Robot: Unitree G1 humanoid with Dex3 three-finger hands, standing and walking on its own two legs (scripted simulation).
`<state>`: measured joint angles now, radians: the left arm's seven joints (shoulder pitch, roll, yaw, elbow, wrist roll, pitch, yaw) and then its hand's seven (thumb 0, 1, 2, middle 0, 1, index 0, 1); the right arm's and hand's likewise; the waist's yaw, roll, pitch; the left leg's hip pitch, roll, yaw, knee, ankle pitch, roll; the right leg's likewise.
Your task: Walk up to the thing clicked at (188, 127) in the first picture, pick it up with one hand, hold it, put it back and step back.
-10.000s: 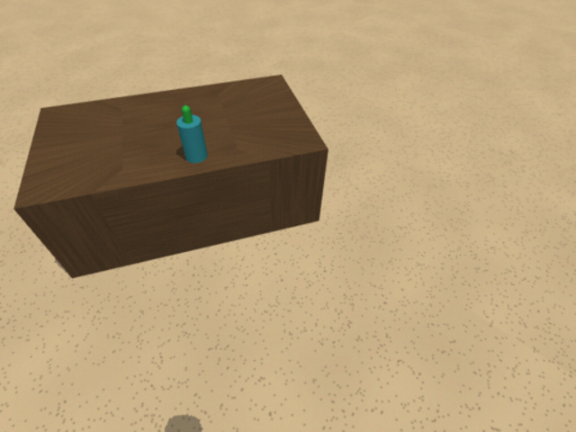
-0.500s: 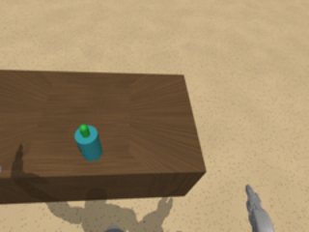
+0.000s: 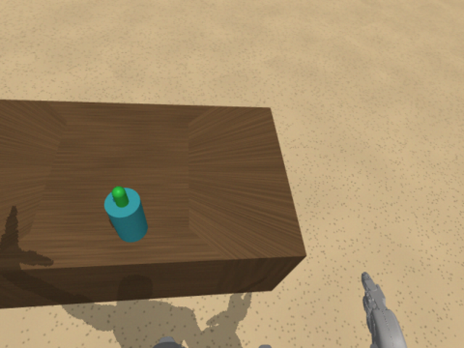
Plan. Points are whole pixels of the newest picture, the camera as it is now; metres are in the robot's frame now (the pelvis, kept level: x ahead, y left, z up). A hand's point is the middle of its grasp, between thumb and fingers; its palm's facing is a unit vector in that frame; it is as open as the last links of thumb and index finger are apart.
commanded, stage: approach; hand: left
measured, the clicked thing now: (126, 211) +0.47 +0.22 -0.20
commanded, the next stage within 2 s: close in in 0.64 s
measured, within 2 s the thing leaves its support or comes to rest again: neither
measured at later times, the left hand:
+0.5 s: hand (41, 220) +0.39 +0.35 -0.08, palm faces +0.26 -0.96 +0.07, open 17.8 cm
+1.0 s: hand (114, 234) +0.42 +0.25 -0.23, palm faces +0.18 -0.98 +0.05, open 17.7 cm
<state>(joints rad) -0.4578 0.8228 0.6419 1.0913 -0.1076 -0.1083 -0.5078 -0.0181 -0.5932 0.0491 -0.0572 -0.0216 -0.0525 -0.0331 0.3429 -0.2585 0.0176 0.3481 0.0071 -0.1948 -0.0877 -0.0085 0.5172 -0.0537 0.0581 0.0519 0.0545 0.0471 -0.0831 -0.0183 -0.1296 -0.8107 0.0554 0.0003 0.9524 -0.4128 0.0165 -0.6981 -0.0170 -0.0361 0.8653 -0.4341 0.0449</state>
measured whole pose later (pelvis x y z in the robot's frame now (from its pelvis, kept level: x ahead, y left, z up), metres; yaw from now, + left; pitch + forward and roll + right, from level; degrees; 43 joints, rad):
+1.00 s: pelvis -0.06 +0.00 -0.17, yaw -4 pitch +32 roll -8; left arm -0.58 0.65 0.69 1.07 -0.10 -0.64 -0.28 -0.02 -0.61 0.01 -0.07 -0.07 -0.08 -0.06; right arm 0.45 -0.31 -0.10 -0.28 -0.07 -0.17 0.08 -0.01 0.51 -0.05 0.06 0.05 0.06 0.05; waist -0.35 -0.07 -0.16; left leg -1.68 0.08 -0.09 1.69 -0.58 0.01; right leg -1.54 0.01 -0.08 1.61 -0.63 0.04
